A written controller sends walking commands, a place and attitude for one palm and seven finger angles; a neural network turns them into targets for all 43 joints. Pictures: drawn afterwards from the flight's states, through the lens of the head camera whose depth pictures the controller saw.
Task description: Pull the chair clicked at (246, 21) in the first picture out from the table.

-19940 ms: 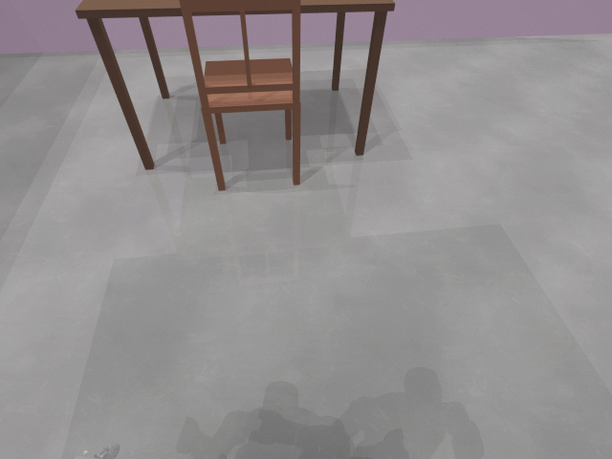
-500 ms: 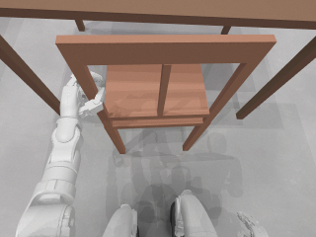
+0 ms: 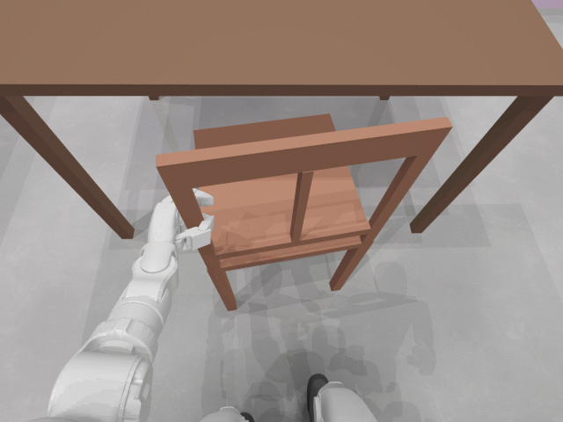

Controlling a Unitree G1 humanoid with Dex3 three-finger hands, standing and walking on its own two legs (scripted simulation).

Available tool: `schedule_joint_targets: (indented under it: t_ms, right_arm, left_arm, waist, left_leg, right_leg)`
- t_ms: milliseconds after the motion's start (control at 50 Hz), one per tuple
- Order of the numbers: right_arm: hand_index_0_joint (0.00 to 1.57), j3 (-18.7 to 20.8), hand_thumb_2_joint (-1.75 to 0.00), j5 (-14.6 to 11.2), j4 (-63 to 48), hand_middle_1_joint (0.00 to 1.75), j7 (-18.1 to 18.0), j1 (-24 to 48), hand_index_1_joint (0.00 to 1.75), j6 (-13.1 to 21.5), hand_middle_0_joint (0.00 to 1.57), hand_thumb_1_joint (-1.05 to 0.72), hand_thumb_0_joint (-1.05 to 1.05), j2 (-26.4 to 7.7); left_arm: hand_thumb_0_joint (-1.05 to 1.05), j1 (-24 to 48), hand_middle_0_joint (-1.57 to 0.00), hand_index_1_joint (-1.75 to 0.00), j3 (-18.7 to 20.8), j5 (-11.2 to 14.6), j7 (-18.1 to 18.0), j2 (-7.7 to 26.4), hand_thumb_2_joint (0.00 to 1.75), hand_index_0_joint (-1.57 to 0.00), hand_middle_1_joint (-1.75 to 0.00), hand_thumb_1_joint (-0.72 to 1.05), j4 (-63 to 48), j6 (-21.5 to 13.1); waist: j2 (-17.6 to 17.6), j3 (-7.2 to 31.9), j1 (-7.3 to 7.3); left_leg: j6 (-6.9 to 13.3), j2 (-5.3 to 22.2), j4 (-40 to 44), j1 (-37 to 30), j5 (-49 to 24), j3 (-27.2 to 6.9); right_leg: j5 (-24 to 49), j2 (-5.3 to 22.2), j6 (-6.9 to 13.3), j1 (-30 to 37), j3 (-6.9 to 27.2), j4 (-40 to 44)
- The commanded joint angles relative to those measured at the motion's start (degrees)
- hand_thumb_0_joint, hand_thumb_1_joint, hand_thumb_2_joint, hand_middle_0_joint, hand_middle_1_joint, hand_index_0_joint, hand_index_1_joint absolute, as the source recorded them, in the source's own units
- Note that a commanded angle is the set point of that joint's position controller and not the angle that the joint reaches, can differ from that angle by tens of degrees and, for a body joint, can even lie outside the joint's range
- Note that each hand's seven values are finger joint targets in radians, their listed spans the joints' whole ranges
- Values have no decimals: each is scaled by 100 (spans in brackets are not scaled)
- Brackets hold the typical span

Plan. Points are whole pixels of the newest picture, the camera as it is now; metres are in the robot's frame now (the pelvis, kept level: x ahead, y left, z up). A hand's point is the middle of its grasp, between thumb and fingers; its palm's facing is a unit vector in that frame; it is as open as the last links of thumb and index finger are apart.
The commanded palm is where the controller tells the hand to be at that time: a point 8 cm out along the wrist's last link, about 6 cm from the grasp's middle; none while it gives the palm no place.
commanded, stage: step backward, pulling the chair out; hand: left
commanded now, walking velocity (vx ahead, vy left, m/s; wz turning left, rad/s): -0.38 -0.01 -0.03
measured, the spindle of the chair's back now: (299, 208) +0.45 -0.05 -0.09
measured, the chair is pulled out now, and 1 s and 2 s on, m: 0.05 0.15 0.17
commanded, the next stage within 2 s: none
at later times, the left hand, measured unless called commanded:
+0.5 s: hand (216, 292) +0.30 +0.09 -0.06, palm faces +0.01 -0.99 -0.14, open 5.6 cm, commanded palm +0.31 +0.14 -0.06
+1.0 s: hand (214, 314) +0.27 +0.09 -0.06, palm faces -0.05 -0.99 -0.16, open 5.6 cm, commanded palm +0.28 +0.14 -0.05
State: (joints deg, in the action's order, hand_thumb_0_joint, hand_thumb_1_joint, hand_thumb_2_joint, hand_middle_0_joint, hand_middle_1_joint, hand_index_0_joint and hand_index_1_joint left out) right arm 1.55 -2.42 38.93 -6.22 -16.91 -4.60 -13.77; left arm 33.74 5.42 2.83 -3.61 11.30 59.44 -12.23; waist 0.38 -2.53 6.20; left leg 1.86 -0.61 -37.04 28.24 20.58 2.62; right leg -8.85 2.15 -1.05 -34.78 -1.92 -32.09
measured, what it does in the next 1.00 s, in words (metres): walks backwards: left foot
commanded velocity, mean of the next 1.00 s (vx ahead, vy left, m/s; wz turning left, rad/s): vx -0.38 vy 0.05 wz -0.04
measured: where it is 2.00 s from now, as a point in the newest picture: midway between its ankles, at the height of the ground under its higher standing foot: outside the picture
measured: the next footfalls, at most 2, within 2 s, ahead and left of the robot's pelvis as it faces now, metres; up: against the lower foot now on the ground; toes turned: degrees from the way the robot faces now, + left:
left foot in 0.90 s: -0.07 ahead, +0.13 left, +0.00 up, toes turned +4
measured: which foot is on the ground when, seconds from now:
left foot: down 0.00-0.70, up 0.72-0.88, down 0.90-1.00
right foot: down 0.00-1.00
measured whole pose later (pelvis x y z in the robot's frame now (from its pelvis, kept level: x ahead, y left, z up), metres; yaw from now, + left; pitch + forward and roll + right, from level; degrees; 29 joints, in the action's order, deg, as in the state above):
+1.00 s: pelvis -0.10 -0.01 +0.00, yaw +1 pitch +3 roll +3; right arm 0.1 -3.1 41.6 -7.4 -12.7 2.1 -15.9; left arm 31.6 -2.5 3.4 -6.1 7.0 56.5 -9.5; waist -1.5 -8.8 3.2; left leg -0.9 -0.4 -35.5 20.7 17.8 3.4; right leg -7.3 6.4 -1.1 -34.0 -0.7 -34.1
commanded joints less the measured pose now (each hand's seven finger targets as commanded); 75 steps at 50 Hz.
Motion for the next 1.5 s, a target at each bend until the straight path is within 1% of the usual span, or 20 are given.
schedule_joint_targets:
  t_ms: [0,160,280,360,480,540,580,620,680,720,800,840,940,1000,1040,1100,1260,1360,1420,1480]
  right_arm:
    - [20,248,-90,-3,-399,30,-66,-498,30,132,20,-90,0,-833]
    - [20,182,-90,-121,-277,30,-120,-300,30,365,20,-90,0,-855]
    - [20,166,-90,-197,-66,30,-108,-284,30,650,20,-90,0,-891]
    - [20,122,-90,-209,2,30,-99,-185,30,788,20,-90,0,-940]
    - [20,31,-90,-221,-291,30,-173,90,30,911,20,-90,0,-943]
    - [20,67,-90,-131,-258,30,-217,63,30,886,20,-90,0,-872]
    - [20,63,-90,-78,-261,30,-191,127,30,826,20,-90,0,-834]
    - [20,30,-90,-89,-332,30,-163,239,30,789,20,-90,0,-840]
    - [20,122,-90,-124,-180,30,-127,-142,30,822,20,-90,0,-802]
    - [20,111,-90,-124,-130,30,-28,-16,30,846,20,-90,0,-782]
    - [20,-20,-90,-110,42,30,11,55,30,868,20,-90,0,-771]
    - [20,-29,-90,-117,110,30,-57,22,30,874,20,-90,0,-814]
    - [20,0,-90,-41,-369,30,-161,309,30,816,20,-90,0,-860]
    - [20,77,-90,-54,-303,30,-194,198,30,761,20,-90,0,-782]
    - [20,126,-90,18,-202,30,-162,157,30,723,20,-90,0,-831]
    - [20,190,-90,-23,-14,30,-181,-41,30,683,20,-90,0,-791]
    - [20,96,-90,-36,16,30,-168,-3,30,841,20,-90,0,-769]
    - [20,67,-90,-41,-194,30,-192,93,30,922,20,-90,0,-821]
    - [20,95,-90,-35,-209,30,-206,29,30,909,20,-90,0,-755]
    - [20,121,-90,-38,-152,30,-200,-84,30,876,20,-90,0,-774]
  left_arm:
    - [0,1640,-50,-145,-118,-241,-60,918,90,-50,-145,90,-1203,-344]
    - [0,1733,-50,-145,-137,-161,-229,1066,90,-50,-145,90,-1102,-376]
    - [0,1785,-50,-145,-209,-98,-355,1110,90,-50,-145,90,-860,-424]
    - [0,1716,-50,-145,-347,-75,-393,981,90,-50,-145,90,-879,-413]
    - [0,1789,-50,-145,-693,-24,-388,526,90,-50,-145,90,-1203,-491]
    - [0,1776,-50,-145,-528,-36,-362,619,90,-50,-145,90,-1292,-492]
    - [0,1731,-50,-145,-572,-100,-312,584,90,-50,-145,90,-1218,-449]
    - [0,1703,-50,-145,-628,-121,-302,581,90,-50,-145,90,-1233,-417]
    - [0,1348,-50,-145,-415,-97,-377,893,90,-50,-145,90,-1046,-398]
    - [0,1216,-50,-145,-387,-135,-375,890,90,-50,-145,90,-909,-268]
    - [0,1608,-50,-145,-436,-103,-319,739,90,-50,-145,90,-1114,-132]
    - [0,1600,-50,-145,-533,-64,-300,714,90,-50,-145,90,-1059,-56]
    - [0,2167,-50,-145,-891,-101,-268,237,90,-50,-145,90,-1859,-153]
    - [0,2094,-50,-145,-695,-127,-291,317,90,-50,-145,90,-1527,-183]
    - [0,2075,-50,-145,-768,-201,-237,288,90,-50,-145,90,-1305,-206]
    - [0,1978,-50,-145,-520,-198,-251,601,90,-50,-145,90,-1136,-325]
    - [0,1833,-50,-145,-386,-219,-290,760,90,-50,-145,90,-855,-449]
    - [0,1892,-50,-145,-457,-243,-323,658,90,-50,-145,90,-1134,-504]
    - [0,1998,-50,-145,-496,-254,-317,630,90,-50,-145,90,-1242,-527]
    - [0,1942,-50,-145,-481,-264,-304,710,90,-50,-145,90,-1143,-511]
  waist:
    - [593,2993,-162]
    - [321,2596,-265]
    - [-501,2370,-294]
    - [-473,2220,-317]
    - [692,1938,-430]
    - [515,2252,-420]
    - [613,1987,-430]
    - [530,1508,-495]
    - [-1276,1830,-463]
    - [-1583,2011,-593]
    - [-987,2308,-360]
    - [-674,2207,-309]
    - [958,2112,-480]
    - [142,2071,-439]
    - [-38,1839,-390]
    - [-356,2492,-323]
    - [-387,2147,-383]
    - [461,1962,-442]
    - [140,2017,-424]
    - [-183,1839,-425]
  left_leg:
    - [-370,1011,366,-1090,-3588,-697]
    - [-194,790,529,-355,-1073,-579]
    - [-213,302,125,-671,421,-386]
    - [-189,296,302,-1024,365,-391]
    - [123,1163,1554,-260,292,-864]
    - [140,1279,1023,-715,-1799,-778]
    - [23,1222,879,-350,-1529,-609]
    - [13,1085,892,501,109,-572]
    - [-286,150,-650,-186,1138,-325]
    - [-372,-37,-1851,-228,1332,-567]
    - [-367,117,-615,-908,985,-523]
    - [-352,139,642,-1224,380,-219]
    - [62,1204,1630,-377,-195,-602]
    - [-79,1260,729,-703,-2163,-392]
    - [-257,1115,622,-508,-1587,-405]
    - [-388,850,168,-1021,-1518,-240]
    - [-223,615,592,-974,325,-255]
    - [-58,1096,1224,-387,-169,-390]
    - [-129,1083,860,-321,-637,-268]
    - [-182,844,539,-253,209,-263]
  right_leg:
    - [2639,550,297,1894,458,-378]
    - [982,711,299,1850,693,-167]
    - [-495,1297,438,1656,1334,1060]
    - [-856,1317,379,1551,1162,1325]
    - [-1219,330,89,1694,281,-553]
    - [213,275,53,1809,319,-981]
    - [323,414,114,1812,441,-972]
    - [-684,574,260,1876,710,-886]
    - [-1292,1547,667,1402,2196,1180]
    - [-836,2121,1015,1942,2577,1733]
    - [901,1795,662,2211,1372,1011]
    - [715,1509,377,2160,1020,882]
    - [-581,364,-24,2305,162,-839]
    - [1344,442,44,2222,297,-939]
    - [1616,729,213,2110,559,-734]
    - [2385,974,294,2159,876,-311]
    - [-448,944,124,1754,882,815]
    - [-483,475,16,2009,468,-263]
    - [293,603,99,2130,632,-482]
    - [-225,843,251,1804,983,-63]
